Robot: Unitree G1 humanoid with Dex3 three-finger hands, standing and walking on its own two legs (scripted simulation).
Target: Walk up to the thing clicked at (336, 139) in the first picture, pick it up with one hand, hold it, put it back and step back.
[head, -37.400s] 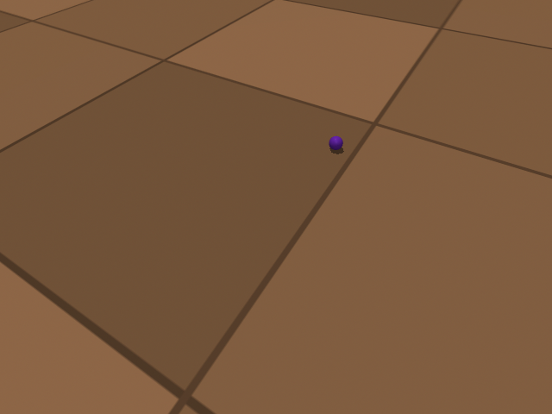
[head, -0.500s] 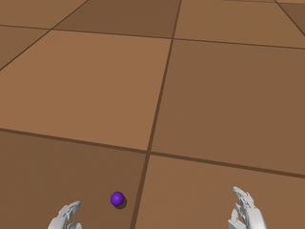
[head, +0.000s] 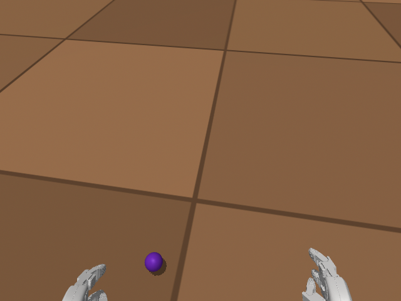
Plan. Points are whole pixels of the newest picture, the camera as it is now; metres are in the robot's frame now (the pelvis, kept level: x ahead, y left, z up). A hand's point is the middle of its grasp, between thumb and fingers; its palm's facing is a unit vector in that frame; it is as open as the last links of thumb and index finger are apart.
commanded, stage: home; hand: left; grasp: from above
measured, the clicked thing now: (153, 261) +0.45 +0.21 -0.68
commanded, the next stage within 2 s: stand in 1.06 s
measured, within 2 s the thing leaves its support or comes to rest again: neither
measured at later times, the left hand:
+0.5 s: hand out of the picture +0.17 +0.18 -0.05, palm faces +0.03 -0.98 -0.21, open 7.4 cm
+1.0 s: hand out of the picture +0.16 +0.18 -0.05, palm faces +0.04 -0.98 -0.21, open 7.4 cm
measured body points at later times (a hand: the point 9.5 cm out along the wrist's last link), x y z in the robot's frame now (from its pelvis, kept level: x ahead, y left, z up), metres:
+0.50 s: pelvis +0.01 +0.00 +0.00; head +0.03 +0.00 +0.45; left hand +0.16 +0.23 -0.03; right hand +0.17 -0.24 -0.07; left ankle +0.00 +0.11 -0.68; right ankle +0.00 -0.11 -0.68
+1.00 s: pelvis +0.00 +0.00 +0.00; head +0.02 +0.00 +0.45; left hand +0.16 +0.23 -0.03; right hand +0.16 -0.24 -0.07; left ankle +0.00 +0.11 -0.68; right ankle +0.00 -0.11 -0.68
